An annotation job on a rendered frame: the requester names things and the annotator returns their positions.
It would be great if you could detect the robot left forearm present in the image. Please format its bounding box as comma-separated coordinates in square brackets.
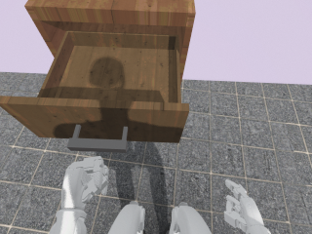
[49, 209, 87, 234]

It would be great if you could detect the robot left hand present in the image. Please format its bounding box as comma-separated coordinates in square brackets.
[60, 156, 109, 211]

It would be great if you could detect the cabinet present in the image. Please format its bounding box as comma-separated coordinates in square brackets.
[24, 0, 196, 84]

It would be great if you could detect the drawer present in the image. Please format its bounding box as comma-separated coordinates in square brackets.
[0, 30, 190, 143]

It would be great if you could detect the robot right hand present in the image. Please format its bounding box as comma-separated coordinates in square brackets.
[224, 179, 264, 234]

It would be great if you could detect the handle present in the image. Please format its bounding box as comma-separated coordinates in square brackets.
[67, 124, 128, 153]

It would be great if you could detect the right robot shin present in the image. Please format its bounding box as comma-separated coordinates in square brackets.
[169, 202, 188, 234]

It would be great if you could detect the robot left thigh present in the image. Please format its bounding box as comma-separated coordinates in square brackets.
[107, 204, 145, 234]

